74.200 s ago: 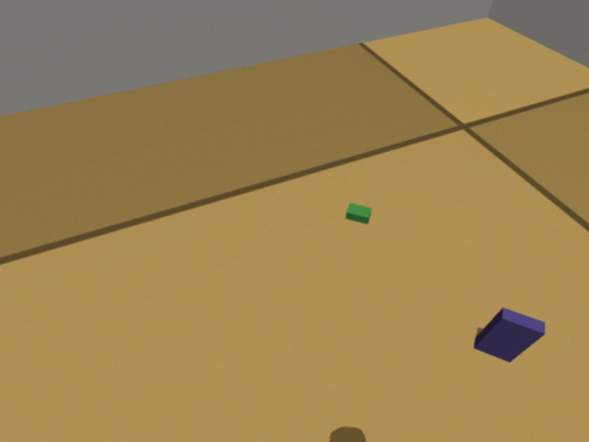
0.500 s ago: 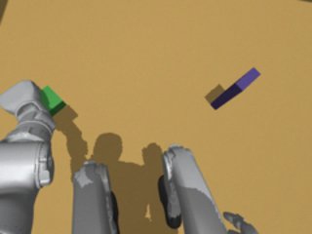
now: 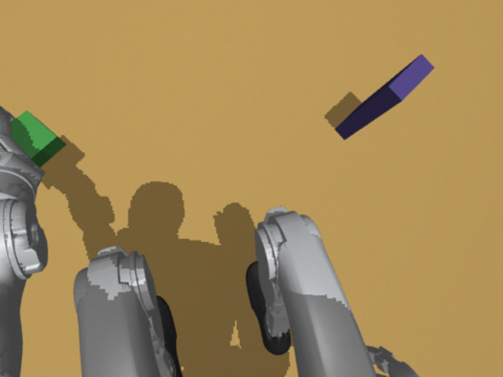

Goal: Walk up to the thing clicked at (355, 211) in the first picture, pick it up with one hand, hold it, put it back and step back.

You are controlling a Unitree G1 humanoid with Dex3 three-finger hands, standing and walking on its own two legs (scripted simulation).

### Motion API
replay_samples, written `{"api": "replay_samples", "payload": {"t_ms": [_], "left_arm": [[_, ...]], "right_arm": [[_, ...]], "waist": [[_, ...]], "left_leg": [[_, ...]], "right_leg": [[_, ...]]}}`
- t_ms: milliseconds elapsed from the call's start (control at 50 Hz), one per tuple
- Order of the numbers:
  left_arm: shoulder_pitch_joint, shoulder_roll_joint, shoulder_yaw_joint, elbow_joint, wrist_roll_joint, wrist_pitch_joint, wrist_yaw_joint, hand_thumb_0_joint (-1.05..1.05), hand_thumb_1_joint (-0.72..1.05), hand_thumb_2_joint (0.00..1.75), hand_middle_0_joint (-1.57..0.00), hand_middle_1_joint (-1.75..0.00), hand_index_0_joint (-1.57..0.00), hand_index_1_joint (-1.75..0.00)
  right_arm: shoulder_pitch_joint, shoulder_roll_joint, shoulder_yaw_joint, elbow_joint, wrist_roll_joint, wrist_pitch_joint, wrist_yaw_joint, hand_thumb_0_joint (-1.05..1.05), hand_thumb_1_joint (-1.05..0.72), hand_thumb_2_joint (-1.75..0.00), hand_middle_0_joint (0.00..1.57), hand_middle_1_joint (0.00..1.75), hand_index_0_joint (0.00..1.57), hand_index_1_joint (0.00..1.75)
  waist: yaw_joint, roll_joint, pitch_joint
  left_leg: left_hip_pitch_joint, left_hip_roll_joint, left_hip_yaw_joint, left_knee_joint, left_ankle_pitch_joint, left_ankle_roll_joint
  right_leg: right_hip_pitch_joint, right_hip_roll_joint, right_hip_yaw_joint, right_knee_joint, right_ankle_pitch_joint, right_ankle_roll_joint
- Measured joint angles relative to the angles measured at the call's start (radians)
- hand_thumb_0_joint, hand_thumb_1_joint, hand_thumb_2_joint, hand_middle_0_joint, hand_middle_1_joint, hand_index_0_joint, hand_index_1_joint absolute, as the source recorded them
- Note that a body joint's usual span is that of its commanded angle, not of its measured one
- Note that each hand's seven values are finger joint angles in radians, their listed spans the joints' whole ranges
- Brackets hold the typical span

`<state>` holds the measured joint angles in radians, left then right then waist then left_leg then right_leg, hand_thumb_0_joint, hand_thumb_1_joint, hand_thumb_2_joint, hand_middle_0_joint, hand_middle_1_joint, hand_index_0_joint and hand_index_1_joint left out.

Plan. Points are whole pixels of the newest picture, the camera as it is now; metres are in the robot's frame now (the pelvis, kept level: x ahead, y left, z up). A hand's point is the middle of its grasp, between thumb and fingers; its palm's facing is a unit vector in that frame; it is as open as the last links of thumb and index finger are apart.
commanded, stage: crouch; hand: left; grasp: from above
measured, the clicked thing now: (21, 149) +0.51 +0.28 -0.18
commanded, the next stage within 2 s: lower in 0.48 s
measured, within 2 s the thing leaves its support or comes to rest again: neither
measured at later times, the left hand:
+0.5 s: hand (13, 151) +0.51 +0.29 -0.19, palm faces -0.33 -0.28 -0.90, open 9.1 cm
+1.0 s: hand (32, 154) +0.52 +0.29 -0.23, palm faces -0.33 -0.28 -0.90, open 9.1 cm
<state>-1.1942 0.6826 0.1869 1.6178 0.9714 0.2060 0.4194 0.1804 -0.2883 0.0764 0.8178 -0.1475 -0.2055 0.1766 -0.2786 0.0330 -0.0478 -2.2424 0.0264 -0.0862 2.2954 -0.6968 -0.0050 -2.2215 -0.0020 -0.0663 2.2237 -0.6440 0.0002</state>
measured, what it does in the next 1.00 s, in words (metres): stands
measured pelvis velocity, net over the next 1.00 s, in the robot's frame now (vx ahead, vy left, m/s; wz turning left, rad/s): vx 0.00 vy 0.01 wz -0.08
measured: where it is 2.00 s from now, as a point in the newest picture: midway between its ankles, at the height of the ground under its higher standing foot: (220, 342)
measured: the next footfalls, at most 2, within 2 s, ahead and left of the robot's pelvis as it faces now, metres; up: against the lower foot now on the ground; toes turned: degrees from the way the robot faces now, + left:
none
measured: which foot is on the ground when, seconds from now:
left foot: down 0.00-1.00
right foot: down 0.00-1.00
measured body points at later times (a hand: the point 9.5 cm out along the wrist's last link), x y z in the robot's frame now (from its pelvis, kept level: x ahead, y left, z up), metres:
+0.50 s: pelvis +0.00 +0.00 -0.03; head +0.27 +0.05 +0.33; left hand +0.53 +0.30 -0.14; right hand +0.00 -0.26 -0.13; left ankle +0.08 +0.13 -0.33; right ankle +0.10 -0.12 -0.33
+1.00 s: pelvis +0.00 +0.01 -0.05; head +0.29 +0.06 +0.29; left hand +0.53 +0.30 -0.18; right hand -0.01 -0.25 -0.13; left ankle +0.08 +0.13 -0.33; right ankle +0.10 -0.12 -0.33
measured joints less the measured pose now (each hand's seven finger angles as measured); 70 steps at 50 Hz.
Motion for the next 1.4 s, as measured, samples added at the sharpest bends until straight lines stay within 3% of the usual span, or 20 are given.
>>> {"api": "replay_samples", "payload": {"t_ms": [300,800,940,1040,1260,1400], "left_arm": [[-0.038,0.069,0.025,0.032,0.021,-0.01,0.026,0.01,0.21,0.12,-0.88,-0.25,-0.87,-0.22],[-0.081,0.152,0.007,0.095,0.033,-0.01,0.025,0.01,0.19,0.24,-0.85,-0.31,-0.84,-0.29],[-0.09,0.18,0.026,0.113,0.049,-0.026,0.064,0.02,0.19,0.27,-0.83,-0.33,-0.82,-0.31],[-0.099,0.198,0.035,0.121,0.041,-0.018,0.092,0.02,0.19,0.31,-0.81,-0.35,-0.8,-0.33],[-0.097,0.24,0.022,0.122,0.033,-0.024,0.083,0.02,0.19,0.3,-0.81,-0.35,-0.8,-0.33],[-0.102,0.263,0.02,0.143,0.031,-0.031,0.107,0.02,0.2,0.3,-0.8,-0.36,-0.79,-0.34]], "right_arm": [[0.013,-0.022,0.037,-0.022,-0.012,-0.003,0.023,0.01,-0.9,-0.9,0.2,0.3,0.2,0.3],[0.011,-0.047,0.092,-0.054,-0.023,-0.017,0.05,0.0,-0.91,-0.9,0.2,0.3,0.2,0.3],[0.011,-0.055,0.119,-0.065,-0.032,-0.03,0.055,0.0,-0.91,-0.9,0.2,0.3,0.2,0.3],[0.01,-0.056,0.135,-0.073,-0.038,-0.037,0.065,0.0,-0.91,-0.9,0.2,0.3,0.2,0.3],[-0.002,-0.06,0.172,-0.096,-0.038,-0.047,0.076,0.0,-0.9,-0.9,0.2,0.3,0.2,0.3],[-0.006,-0.063,0.193,-0.114,-0.042,-0.062,0.085,0.0,-0.9,-0.9,0.2,0.3,0.2,0.3]], "waist": [[-0.02,-0.011,0.038],[-0.059,-0.045,0.093],[-0.077,-0.063,0.122],[-0.089,-0.072,0.136],[-0.108,-0.083,0.173],[-0.118,-0.109,0.187]], "left_leg": [[-0.068,0.0,-0.023,0.086,-0.008,0.003],[-0.113,-0.003,-0.051,0.157,-0.011,0.009],[-0.125,-0.001,-0.063,0.179,-0.014,0.008],[-0.13,0.002,-0.072,0.187,-0.019,0.008],[-0.123,0.006,-0.091,0.198,-0.033,0.013],[-0.119,0.006,-0.102,0.202,-0.034,0.012]], "right_leg": [[-0.057,0.004,-0.018,0.066,0.001,0.006],[-0.085,0.009,-0.04,0.112,0.007,0.016],[-0.096,0.013,-0.05,0.125,0.011,0.017],[-0.1,0.018,-0.057,0.126,0.012,0.018],[-0.084,0.025,-0.073,0.119,0.008,0.025],[-0.074,0.026,-0.083,0.115,0.009,0.026]]}}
